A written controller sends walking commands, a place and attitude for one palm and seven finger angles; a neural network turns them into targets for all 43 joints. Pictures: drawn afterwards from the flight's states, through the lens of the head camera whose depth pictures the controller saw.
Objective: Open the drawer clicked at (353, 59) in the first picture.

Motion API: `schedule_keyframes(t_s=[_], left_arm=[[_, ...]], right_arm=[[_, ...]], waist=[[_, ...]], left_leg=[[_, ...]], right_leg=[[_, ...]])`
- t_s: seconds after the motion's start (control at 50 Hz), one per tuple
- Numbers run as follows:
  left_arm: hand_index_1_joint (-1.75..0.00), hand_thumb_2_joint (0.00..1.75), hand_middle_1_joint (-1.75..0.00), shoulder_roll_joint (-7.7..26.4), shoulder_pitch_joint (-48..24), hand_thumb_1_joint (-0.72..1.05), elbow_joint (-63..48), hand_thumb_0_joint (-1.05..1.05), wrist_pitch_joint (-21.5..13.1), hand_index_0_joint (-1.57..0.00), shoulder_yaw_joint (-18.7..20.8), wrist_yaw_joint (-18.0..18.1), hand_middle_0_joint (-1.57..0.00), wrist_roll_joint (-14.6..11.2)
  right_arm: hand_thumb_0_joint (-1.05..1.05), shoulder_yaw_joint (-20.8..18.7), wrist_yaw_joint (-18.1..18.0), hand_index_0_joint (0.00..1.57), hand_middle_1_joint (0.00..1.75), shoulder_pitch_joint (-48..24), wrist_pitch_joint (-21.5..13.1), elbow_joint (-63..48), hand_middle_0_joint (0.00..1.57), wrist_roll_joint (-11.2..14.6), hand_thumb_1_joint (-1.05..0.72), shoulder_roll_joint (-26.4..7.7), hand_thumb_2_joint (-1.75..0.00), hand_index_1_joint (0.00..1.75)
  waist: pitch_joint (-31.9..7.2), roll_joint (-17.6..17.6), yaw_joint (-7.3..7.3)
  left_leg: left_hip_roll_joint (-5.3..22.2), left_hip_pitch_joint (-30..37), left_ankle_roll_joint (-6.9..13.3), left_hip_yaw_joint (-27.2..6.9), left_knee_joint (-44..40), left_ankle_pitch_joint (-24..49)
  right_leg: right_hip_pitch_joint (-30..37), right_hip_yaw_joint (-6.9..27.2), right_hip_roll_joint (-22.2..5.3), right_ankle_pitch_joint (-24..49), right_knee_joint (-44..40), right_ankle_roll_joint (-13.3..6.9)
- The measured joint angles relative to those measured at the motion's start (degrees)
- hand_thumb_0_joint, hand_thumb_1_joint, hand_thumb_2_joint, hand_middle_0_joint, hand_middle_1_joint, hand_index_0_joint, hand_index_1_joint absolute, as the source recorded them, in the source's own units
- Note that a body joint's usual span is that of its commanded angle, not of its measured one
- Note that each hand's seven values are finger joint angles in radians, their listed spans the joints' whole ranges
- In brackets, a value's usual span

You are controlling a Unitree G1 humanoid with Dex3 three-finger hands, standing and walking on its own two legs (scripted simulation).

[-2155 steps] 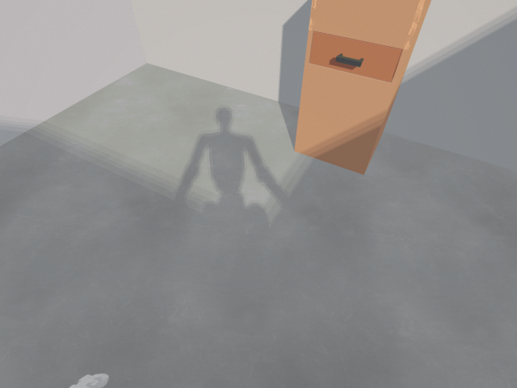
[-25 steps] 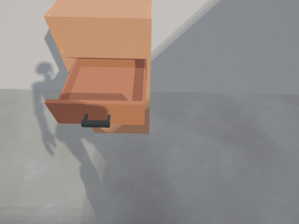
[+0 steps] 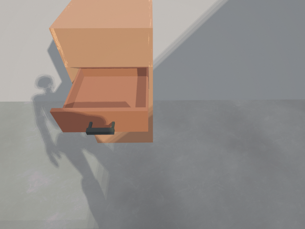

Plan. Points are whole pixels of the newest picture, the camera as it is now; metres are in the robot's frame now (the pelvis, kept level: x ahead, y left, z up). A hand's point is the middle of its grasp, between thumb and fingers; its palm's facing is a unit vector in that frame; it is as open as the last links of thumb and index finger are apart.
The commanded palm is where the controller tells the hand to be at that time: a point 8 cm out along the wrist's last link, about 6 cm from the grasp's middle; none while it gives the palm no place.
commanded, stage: let the arm hang, fingers relaxed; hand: left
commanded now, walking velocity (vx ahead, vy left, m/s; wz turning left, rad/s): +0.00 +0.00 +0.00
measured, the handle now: (101, 127) +0.51 +0.25 -0.15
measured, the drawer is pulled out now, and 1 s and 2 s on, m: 0.29 0.29 0.29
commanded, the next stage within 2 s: look to check the result in 0.02 s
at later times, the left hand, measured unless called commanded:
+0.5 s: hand out of the picture +0.00 +0.18 -0.17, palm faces +0.03 -0.98 -0.20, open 7.3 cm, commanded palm none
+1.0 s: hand out of the picture +0.04 +0.19 -0.17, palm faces +0.01 -0.97 -0.25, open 7.3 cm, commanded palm none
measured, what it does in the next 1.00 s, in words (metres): stands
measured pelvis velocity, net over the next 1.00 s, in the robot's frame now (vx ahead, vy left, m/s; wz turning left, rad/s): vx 0.00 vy -0.01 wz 0.01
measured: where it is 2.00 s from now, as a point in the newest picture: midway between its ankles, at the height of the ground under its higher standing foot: outside the picture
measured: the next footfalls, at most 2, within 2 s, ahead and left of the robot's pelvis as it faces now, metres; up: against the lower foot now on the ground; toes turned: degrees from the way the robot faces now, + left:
none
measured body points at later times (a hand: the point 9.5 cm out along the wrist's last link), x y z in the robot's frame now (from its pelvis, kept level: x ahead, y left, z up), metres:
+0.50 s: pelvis +0.00 +0.00 +0.00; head +0.02 -0.01 +0.45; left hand +0.00 +0.23 -0.16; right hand -0.01 -0.23 -0.16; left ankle +0.00 +0.11 -0.75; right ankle +0.00 -0.09 -0.75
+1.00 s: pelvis +0.00 -0.01 +0.00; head +0.03 -0.02 +0.45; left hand +0.04 +0.24 -0.15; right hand +0.03 -0.25 -0.16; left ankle +0.00 +0.11 -0.75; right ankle +0.00 -0.09 -0.75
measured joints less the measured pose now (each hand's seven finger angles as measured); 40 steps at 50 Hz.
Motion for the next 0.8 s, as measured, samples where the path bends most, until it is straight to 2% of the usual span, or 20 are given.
schedule_keyframes(t_s=[0.34, 0.8], left_arm=[[-0.30, 0.90, -0.30, 0.01, 0.64, 0.91, 0.69, 0.00, -0.02, -0.20, 0.16, 0.10, -0.20, 0.02], [-0.30, 0.90, -0.30, 1.92, -2.39, 0.91, 0.14, 0.00, -0.38, -0.20, 0.58, -0.18, -0.20, 0.04]], right_arm=[[0.00, -0.29, -0.10, 0.20, 0.30, -0.16, -0.06, 0.14, 0.20, 0.05, -0.91, -0.12, -0.90, 0.30], [0.00, -0.65, 0.00, 0.20, 0.30, -3.20, -0.27, -0.46, 0.20, 0.00, -0.91, -2.52, -0.90, 0.30]], waist=[[0.67, -0.17, 0.09], [1.26, -0.02, 0.03]], left_leg=[[-0.08, -0.49, 0.00, -0.08, -0.04, 0.42], [0.33, -0.06, -0.51, -0.46, -0.81, 0.48]], right_leg=[[-0.58, -0.11, -0.09, 0.22, 0.24, 0.00], [0.04, -0.42, 0.32, 0.39, -0.83, -0.47]])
